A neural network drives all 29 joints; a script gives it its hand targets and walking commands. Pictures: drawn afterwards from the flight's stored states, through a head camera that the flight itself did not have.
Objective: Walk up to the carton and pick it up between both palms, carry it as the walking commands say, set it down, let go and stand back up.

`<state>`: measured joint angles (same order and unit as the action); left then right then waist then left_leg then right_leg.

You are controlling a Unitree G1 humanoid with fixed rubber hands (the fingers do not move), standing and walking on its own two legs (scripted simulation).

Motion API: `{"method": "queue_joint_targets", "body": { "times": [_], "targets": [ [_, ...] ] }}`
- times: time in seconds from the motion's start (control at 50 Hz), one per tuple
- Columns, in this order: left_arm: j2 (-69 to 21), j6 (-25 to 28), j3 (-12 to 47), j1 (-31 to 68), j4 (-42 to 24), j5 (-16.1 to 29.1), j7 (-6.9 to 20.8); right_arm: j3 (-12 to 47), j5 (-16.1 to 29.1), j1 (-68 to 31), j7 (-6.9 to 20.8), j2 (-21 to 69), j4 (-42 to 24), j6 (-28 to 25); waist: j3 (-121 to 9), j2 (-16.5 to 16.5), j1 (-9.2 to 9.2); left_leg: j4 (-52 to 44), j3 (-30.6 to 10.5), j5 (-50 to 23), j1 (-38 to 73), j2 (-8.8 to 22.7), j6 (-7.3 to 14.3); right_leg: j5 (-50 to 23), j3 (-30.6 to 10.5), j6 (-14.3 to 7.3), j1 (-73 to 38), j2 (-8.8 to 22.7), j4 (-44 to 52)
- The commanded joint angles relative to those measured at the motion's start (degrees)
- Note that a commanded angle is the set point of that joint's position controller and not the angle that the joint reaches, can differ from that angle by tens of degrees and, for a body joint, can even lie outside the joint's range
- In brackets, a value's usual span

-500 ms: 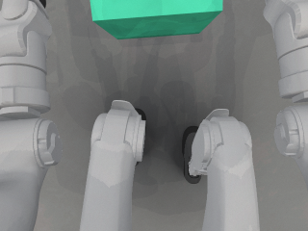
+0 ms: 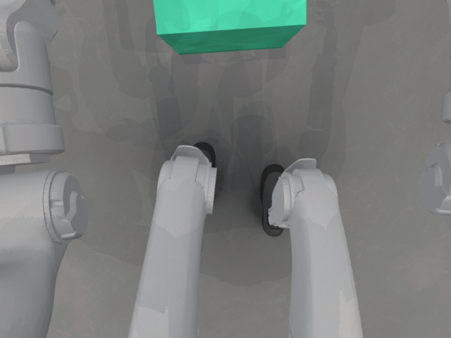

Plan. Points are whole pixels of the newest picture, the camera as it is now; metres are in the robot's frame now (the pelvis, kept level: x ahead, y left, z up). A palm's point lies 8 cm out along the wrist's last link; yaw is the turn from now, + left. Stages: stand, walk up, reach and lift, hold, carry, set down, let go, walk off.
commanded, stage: set down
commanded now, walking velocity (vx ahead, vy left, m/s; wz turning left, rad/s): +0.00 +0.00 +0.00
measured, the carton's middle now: out of the picture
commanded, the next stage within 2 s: let go in 0.44 s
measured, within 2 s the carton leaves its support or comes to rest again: neither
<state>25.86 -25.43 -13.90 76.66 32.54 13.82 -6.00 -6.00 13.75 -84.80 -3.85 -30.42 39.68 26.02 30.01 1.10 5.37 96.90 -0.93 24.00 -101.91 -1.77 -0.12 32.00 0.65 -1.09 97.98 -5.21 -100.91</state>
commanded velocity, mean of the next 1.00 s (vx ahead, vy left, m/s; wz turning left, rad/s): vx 0.00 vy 0.00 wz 0.00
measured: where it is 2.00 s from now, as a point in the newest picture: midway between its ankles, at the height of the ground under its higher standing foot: (236, 202)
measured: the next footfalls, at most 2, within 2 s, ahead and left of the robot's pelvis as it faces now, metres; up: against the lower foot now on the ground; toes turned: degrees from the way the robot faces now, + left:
none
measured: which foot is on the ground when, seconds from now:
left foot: down 0.00-1.00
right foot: down 0.00-1.00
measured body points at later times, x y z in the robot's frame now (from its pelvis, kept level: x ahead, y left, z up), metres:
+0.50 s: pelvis +0.02 +0.00 +0.13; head +0.37 +0.03 +0.41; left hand +0.54 +0.29 +0.02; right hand +0.62 -0.16 +0.03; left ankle +0.15 +0.11 -0.48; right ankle +0.10 -0.10 -0.48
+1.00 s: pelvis +0.05 +0.01 +0.20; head +0.31 +0.04 +0.56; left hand +0.39 +0.28 +0.09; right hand +0.44 -0.16 +0.08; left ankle +0.15 +0.11 -0.48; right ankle +0.10 -0.10 -0.48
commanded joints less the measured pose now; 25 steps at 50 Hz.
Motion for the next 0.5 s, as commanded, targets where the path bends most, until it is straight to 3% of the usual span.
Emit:
{"method": "queue_joint_targets", "body": {
  "times": [0.0,0.04,0.06,0.08,0.1,0.12,0.14,0.16,0.18,0.22,0.24,0.26,0.28,0.3,0.32,0.34,0.36,0.4,0.42,0.44,0.48],
  "targets": [
    [11.88,0.31,-1.63,14.37,-5.92,-0.22,0.87,-0.34,-0.07,-17.57,1.59,-9.26,-5.40,-0.65,-117.50,1.58,2.58,-14.24,0.83,-16.00,53.86,-0.23,0.46,-9.21,0.15,0.50,-28.52,0.26,18.73],
    [12.14,0.90,-3.37,12.68,-7.59,-1.26,1.60,-0.65,-0.35,-16.30,2.18,-9.67,-6.48,-1.12,-120.70,2.46,3.90,-15.84,1.68,-21.91,56.04,-0.68,0.33,-14.23,-0.50,0.77,-33.05,-0.06,20.65],
    [10.44,1.09,-2.04,12.91,-12.43,-0.04,1.72,-2.21,-1.89,-14.64,2.22,-11.34,-8.60,-1.80,-124.03,0.84,1.95,-16.53,0.93,-28.12,59.55,-0.83,-0.23,-19.51,-0.28,0.76,-34.60,-0.28,20.61],
    [11.95,2.30,-3.34,10.31,-8.83,-0.86,1.83,-1.07,-1.11,-14.26,1.90,-8.76,-8.14,-2.20,-122.00,1.41,3.32,-16.45,1.24,-27.57,57.61,-1.18,0.53,-19.57,-1.49,1.01,-35.27,-0.13,22.33],
    [11.77,2.53,-2.87,10.98,-8.53,-0.30,2.34,-2.40,-2.95,-12.21,1.88,-10.37,-6.04,-2.68,-122.35,2.47,1.06,-18.63,0.83,-27.96,58.05,-1.06,0.26,-21.04,-0.53,1.31,-37.29,-0.11,23.14],
    [8.61,2.62,-0.94,10.49,-8.30,-0.04,2.85,-1.90,-1.82,-12.49,2.38,-9.09,-6.45,-3.31,-122.46,-0.61,1.69,-19.41,0.36,-30.92,62.29,-0.92,0.32,-22.37,-1.02,1.08,-36.38,-0.31,24.12],
    [8.44,2.92,-0.49,9.73,-11.43,0.02,2.56,-3.82,-3.61,-12.11,2.26,-11.41,-8.94,-3.95,-123.22,-0.93,0.18,-20.81,-0.04,-32.57,64.73,-1.50,-0.17,-24.16,-1.02,1.09,-37.77,-0.68,25.52],
    [10.44,3.51,-2.02,10.44,-11.37,-0.11,2.59,-1.78,-1.59,-14.38,2.29,-9.40,-12.94,-4.21,-125.35,1.90,2.70,-20.57,-0.49,-34.72,67.99,-1.17,0.77,-25.04,-1.14,1.71,-38.21,-0.65,26.37],
    [11.24,3.65,-1.50,11.16,-16.25,-1.10,2.38,-4.98,-2.57,-12.98,2.05,-12.51,-13.19,-4.38,-129.48,-3.33,1.42,-20.69,-0.26,-38.66,74.36,-1.80,0.07,-25.58,-1.56,1.12,-38.28,-0.97,27.55],
    [10.79,3.61,-1.11,10.93,-16.60,0.64,1.91,-3.68,-1.36,-15.22,2.01,-12.19,-17.61,-4.45,-130.64,-0.35,1.30,-22.90,-1.11,-39.55,77.17,-1.44,0.54,-27.04,-1.19,1.18,-40.66,-1.15,29.97],
    [12.19,3.89,-1.83,12.08,-17.32,0.47,1.68,-5.16,-3.30,-14.50,1.70,-14.12,-14.78,-4.31,-126.74,-0.35,-0.66,-23.95,-1.55,-37.01,74.85,-0.96,0.26,-25.87,-1.23,1.02,-40.56,-0.74,30.70],
    [11.88,3.63,-2.25,11.60,-17.65,0.07,1.63,-4.05,-2.51,-14.34,2.05,-12.81,-14.75,-3.99,-128.38,0.46,2.11,-26.03,-1.07,-37.22,77.26,-1.56,0.45,-25.10,-1.08,1.42,-42.07,-0.90,31.71],
    [11.21,3.52,-1.74,10.21,-13.25,0.30,1.82,-4.62,-3.12,-13.59,2.00,-12.58,-13.58,-3.93,-124.20,0.58,0.89,-27.11,-1.69,-35.04,75.91,-1.25,0.55,-23.62,-1.88,1.39,-41.41,-0.46,33.91],
    [10.82,3.55,-2.76,9.67,-9.70,-0.25,1.96,-3.12,-2.89,-13.36,2.50,-9.86,-9.43,-3.74,-118.75,2.56,1.32,-28.82,-1.08,-30.87,71.00,-1.42,0.65,-21.96,-2.39,0.83,-42.17,-0.29,35.18],
    [10.12,3.35,-3.24,10.38,-10.48,-0.59,1.92,-5.34,-4.59,-13.14,2.54,-12.86,-10.58,-4.20,-121.32,1.28,-0.43,-30.06,-0.85,-32.09,72.45,-1.68,0.09,-25.66,-2.78,1.09,-46.41,-0.31,36.40],
    [9.52,3.92,-2.92,10.09,-6.26,-0.95,2.34,-2.22,-2.81,-11.72,2.56,-7.25,-5.64,-4.13,-115.28,2.68,0.52,-32.03,-0.46,-30.13,67.11,-1.28,0.38,-25.85,-3.34,1.44,-46.49,0.39,37.44],
    [9.45,4.55,-2.98,9.21,-5.22,-1.53,2.58,-3.90,-4.42,-11.26,3.24,-8.52,-3.01,-4.78,-113.24,2.76,0.29,-32.58,-0.95,-29.66,67.29,-1.38,0.78,-24.37,-2.85,1.73,-44.97,0.01,37.23],
    [5.85,4.96,-1.39,9.47,-3.09,-2.88,2.82,-3.94,-3.99,-8.98,4.49,-7.05,2.24,-5.35,-110.67,-0.83,0.14,-35.86,-1.15,-29.73,73.30,-0.59,0.08,-20.99,-2.65,1.53,-41.70,0.23,40.26],
    [6.08,5.56,-2.44,8.90,-1.96,-3.97,2.74,-3.43,-3.59,-9.90,5.28,-7.62,2.15,-6.18,-109.06,-0.61,1.86,-36.04,-0.99,-28.49,74.29,-0.40,0.00,-19.23,-3.07,1.33,-40.68,0.65,41.47],
    [3.16,6.63,-2.12,8.20,0.22,-4.71,3.20,-3.36,-4.54,-9.95,5.58,-6.39,4.97,-7.17,-103.44,-1.65,2.28,-36.75,-0.95,-28.92,70.52,-0.06,-0.48,-19.55,-3.09,1.20,-37.52,1.01,41.85],
    [2.87,8.94,-3.98,6.42,-0.91,-6.63,2.85,-4.45,-6.27,-8.14,6.55,-7.28,5.66,-9.95,-107.16,-0.20,1.37,-36.86,-1.57,-33.30,74.23,0.17,-0.82,-22.29,-2.18,0.61,-39.87,0.54,42.36]
  ]
}}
